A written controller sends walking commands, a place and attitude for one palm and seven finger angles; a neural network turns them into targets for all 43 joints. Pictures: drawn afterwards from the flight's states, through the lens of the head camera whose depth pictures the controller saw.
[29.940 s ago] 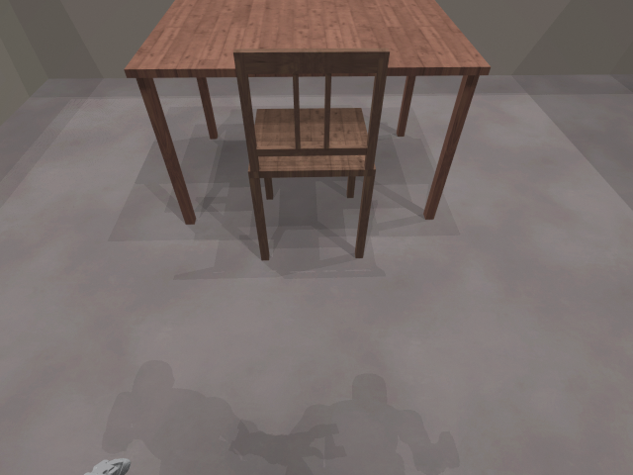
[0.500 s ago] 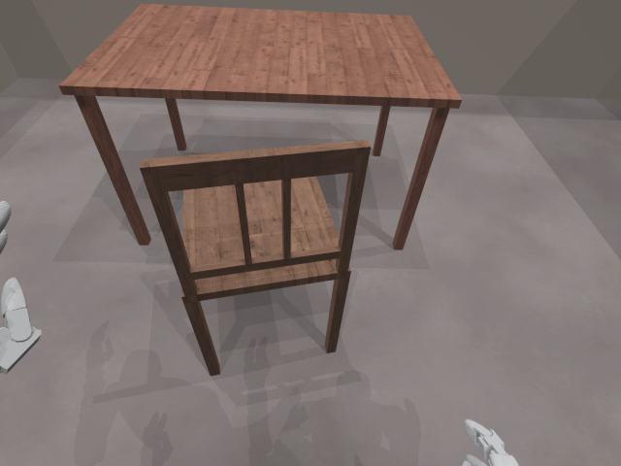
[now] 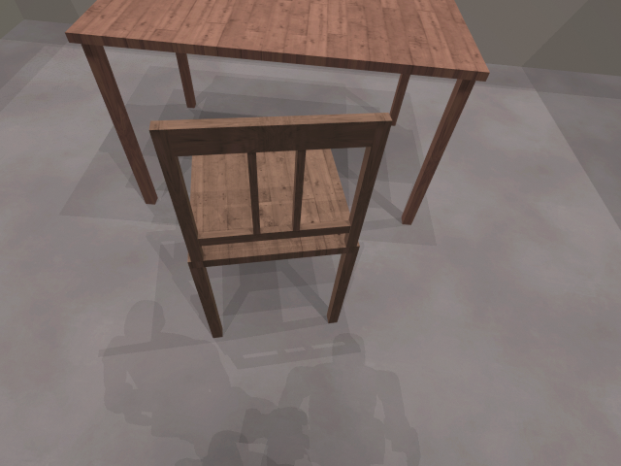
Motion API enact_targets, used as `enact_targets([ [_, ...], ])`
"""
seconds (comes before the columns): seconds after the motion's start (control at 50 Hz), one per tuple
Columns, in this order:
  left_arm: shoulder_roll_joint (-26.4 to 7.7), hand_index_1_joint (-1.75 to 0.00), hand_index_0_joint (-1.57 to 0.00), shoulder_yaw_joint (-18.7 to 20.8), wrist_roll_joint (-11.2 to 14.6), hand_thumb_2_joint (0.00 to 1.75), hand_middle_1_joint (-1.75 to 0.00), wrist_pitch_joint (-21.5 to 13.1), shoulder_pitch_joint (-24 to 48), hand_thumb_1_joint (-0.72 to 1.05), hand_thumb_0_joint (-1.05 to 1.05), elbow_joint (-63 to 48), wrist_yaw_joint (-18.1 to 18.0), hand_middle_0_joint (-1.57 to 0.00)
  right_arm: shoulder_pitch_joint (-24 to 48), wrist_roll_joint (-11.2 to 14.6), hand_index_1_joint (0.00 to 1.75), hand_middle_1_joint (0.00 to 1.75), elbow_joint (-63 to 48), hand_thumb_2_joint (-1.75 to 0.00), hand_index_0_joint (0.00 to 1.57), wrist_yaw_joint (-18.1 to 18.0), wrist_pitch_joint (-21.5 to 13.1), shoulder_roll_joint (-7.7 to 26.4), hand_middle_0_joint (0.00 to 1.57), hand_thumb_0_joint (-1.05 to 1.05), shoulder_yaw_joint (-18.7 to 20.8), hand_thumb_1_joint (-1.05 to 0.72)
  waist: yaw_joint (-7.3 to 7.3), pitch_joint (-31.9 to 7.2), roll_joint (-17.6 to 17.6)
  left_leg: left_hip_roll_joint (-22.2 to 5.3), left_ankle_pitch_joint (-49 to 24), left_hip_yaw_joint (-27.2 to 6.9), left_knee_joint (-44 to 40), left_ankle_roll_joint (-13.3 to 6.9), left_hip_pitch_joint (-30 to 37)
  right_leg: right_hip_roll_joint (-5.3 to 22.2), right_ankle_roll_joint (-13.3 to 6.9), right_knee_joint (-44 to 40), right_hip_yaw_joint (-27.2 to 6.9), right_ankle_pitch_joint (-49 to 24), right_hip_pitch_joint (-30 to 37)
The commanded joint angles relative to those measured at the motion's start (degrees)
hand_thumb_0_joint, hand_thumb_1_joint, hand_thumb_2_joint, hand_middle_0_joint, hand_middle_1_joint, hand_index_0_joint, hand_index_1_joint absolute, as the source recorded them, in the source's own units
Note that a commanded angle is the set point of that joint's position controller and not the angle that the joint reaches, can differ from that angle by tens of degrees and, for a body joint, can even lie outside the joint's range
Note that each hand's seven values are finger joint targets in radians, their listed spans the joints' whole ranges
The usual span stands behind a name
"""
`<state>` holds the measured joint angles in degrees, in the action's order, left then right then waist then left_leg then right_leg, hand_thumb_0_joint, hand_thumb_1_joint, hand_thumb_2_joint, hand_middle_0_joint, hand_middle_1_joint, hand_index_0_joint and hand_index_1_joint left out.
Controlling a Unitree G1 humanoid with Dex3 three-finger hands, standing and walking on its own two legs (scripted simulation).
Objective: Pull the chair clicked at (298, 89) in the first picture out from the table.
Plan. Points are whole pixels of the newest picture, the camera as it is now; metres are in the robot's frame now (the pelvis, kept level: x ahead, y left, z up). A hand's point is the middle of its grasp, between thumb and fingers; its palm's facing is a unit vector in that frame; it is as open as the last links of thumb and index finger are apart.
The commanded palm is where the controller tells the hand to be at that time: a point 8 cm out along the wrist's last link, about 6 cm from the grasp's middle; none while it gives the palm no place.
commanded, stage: let the arm hang, fingers relaxed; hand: left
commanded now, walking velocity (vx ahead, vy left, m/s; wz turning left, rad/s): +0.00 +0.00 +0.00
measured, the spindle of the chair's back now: (254, 194) +0.62 +0.15 -0.10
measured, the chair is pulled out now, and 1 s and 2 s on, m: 0.31 0.31 0.31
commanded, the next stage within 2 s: look to check the result in 0.70 s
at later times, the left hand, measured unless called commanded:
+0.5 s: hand out of the picture -0.03 +0.13 -0.17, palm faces +0.02 -0.99 -0.16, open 7.4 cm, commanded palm none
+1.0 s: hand out of the picture +0.00 +0.12 -0.17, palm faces +0.03 -0.98 -0.17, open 7.4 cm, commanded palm none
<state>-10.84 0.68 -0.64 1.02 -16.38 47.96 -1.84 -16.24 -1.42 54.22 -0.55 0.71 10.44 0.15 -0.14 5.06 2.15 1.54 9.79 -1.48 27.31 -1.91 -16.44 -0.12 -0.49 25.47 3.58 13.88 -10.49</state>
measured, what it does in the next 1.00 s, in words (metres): stands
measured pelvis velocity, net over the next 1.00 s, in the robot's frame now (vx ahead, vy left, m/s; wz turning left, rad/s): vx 0.01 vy -0.04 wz -0.01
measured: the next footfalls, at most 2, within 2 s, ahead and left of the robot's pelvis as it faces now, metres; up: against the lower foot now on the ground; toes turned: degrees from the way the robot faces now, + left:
none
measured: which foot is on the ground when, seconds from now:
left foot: down 0.00-1.00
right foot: down 0.00-1.00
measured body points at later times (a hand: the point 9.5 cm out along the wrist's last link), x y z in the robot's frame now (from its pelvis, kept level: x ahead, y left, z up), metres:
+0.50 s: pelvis +0.00 -0.02 +0.00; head +0.01 -0.03 +0.45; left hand -0.03 +0.18 -0.16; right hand -0.03 -0.22 -0.17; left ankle +0.05 +0.10 -0.74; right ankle +0.00 -0.12 -0.74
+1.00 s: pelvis +0.01 -0.04 +0.00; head +0.02 -0.04 +0.45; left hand +0.00 +0.17 -0.16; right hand -0.03 -0.23 -0.16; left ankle +0.05 +0.09 -0.74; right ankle +0.00 -0.12 -0.74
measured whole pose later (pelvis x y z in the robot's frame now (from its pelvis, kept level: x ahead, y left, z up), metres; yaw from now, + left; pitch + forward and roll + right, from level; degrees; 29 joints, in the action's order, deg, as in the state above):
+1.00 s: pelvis +0.01 -0.04 +0.00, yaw -1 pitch -3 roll +0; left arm -6.3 -0.5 0.0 -0.3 -18.3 61.7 -2.5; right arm -19.3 -0.8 63.0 -2.2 -0.2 5.3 -0.6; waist -0.6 4.6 -1.1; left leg -1.1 10.2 -2.2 26.2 1.1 -13.5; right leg -2.8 -3.6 24.9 4.0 14.5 -8.0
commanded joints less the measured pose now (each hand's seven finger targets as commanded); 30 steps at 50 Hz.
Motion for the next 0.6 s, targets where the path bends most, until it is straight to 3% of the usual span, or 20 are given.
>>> enact_targets([
  [0.0,-4.89,-0.3,-0.2,0.46,-0.27,0.9,-0.3,-0.97,-4.65,0.9,0.0,2.4,0.27,-0.2,-2.22,0.37,0.3,0.3,-1.91,-0.9,0.2,-0.43,-1.42,4.89,0.2,0.0,1.21,-0.9,0.41,-4.99,-8.05,-6.75,5.18,-7.88,-9.28,-1.64,2.68,4.52,-2.6,-5.23,-4.58,-0.5,1.15],
  [0.06,-4.95,-0.3,-0.2,-0.09,-0.09,0.9,-0.3,-0.98,-4.84,0.9,0.0,5.42,0.29,-0.2,-3.76,0.47,0.3,0.3,-0.25,-0.9,0.2,-0.49,-1.22,5.03,0.2,0.0,1.16,-0.9,0.2,-2.1,-4.16,-6.72,6.17,-7.64,-9.39,-1.77,2.0,5.0,-2.91,-6.19,-5.1,0.57,-0.46],
  [0.2,-4.29,-0.3,-0.2,-0.89,0.16,0.9,-0.3,-1.04,-6.57,0.9,0.0,10.02,0.02,-0.2,-6.59,0.66,0.3,0.3,3.45,-0.9,0.2,-0.8,-1.07,4.4,0.2,0.0,0.68,-0.9,0.01,0.45,-0.99,-6.34,6.84,-6.88,-8.83,-1.82,2.14,5.23,-3.2,-7.07,-6.12,2.74,-2.76],
  [0.36,-2.78,-0.3,-0.2,-1.06,0.17,0.9,-0.3,-1.08,-8.62,0.9,0.0,12.26,-0.44,-0.2,-7.98,0.63,0.3,0.3,6.14,-0.9,0.2,-0.99,-0.58,1.94,0.2,0.0,0.46,-0.9,-0.13,3.52,-1.6,-5.73,8.57,-5.72,-7.65,-1.68,1.66,5.24,-3.68,-7.88,-6.97,6.73,-6.4],
  [0.52,-0.96,-0.3,-0.2,-0.76,0.29,0.9,-0.3,-1.54,-8.61,0.9,0.0,12.82,-0.62,-0.2,-9.03,0.68,0.3,0.3,7.33,-0.9,0.2,-1.37,-1.06,-0.42,0.2,0.0,0.19,-0.9,-0.09,1.94,-2.35,-5.41,3.44,-4.44,-5.65,-1.21,2.59,5.62,-4.08,-7.36,-7.23,2.8,-4.89],
  [0.58,-0.44,-0.3,-0.2,-0.7,0.28,0.9,-0.3,-1.69,-8.75,0.9,0.0,13.05,-0.66,-0.2,-8.92,0.71,0.3,0.3,7.68,-0.9,0.2,-1.57,-1.23,-0.99,0.2,0.0,0.14,-0.9,0.02,1.5,-4.08,-5.69,0.72,-4.2,-5.13,-1.25,3.24,5.62,-4.08,-7.16,-7.22,-0.19,-4.2],
])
